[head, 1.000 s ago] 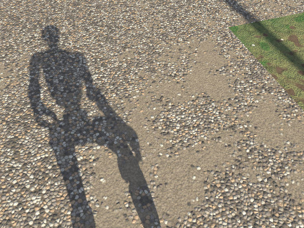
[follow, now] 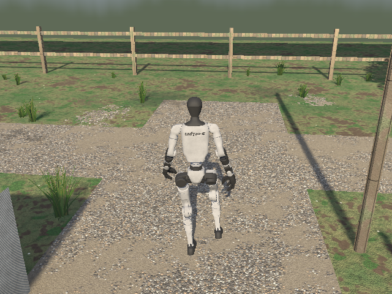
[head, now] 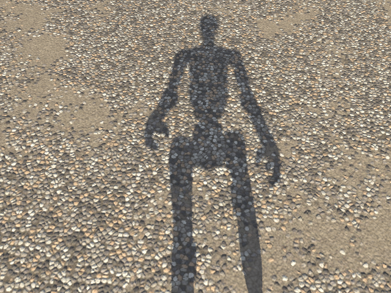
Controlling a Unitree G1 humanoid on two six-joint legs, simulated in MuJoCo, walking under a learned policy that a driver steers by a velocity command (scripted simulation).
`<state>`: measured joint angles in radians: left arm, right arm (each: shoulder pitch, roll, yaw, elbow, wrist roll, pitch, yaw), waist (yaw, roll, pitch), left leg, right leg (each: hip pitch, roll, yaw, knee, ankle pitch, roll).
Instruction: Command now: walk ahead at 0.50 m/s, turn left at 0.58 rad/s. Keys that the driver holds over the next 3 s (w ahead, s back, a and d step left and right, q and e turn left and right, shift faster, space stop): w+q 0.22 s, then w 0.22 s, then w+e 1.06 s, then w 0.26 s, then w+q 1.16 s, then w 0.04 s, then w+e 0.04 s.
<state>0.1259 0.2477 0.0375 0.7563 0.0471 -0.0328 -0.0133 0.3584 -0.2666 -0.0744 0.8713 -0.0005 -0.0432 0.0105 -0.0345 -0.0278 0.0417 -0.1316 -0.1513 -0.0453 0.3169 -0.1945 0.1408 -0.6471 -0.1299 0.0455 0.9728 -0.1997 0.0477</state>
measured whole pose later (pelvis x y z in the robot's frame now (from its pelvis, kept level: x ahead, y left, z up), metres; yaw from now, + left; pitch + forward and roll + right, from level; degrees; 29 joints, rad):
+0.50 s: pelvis +0.27 -0.04 +0.00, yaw +13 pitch +1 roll -1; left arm 0.35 0.25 0.04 0.84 0.01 -0.09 -0.01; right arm 0.22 -0.29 -0.05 0.77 -0.05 -0.02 0.04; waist 0.03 0.05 0.02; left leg -0.54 0.00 -0.06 1.02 -0.27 0.04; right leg -0.16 0.04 -0.05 0.33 -0.18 -0.05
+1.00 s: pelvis +0.50 +0.04 +0.00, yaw +0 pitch +1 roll +1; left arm 0.22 0.29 0.08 0.81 0.03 0.00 -0.05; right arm 0.36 -0.24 -0.04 0.84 -0.02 -0.09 -0.01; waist -0.02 -0.05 0.01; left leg -0.09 -0.01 0.17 0.28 -0.22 0.05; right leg -0.63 -0.06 0.01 1.05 -0.19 -0.03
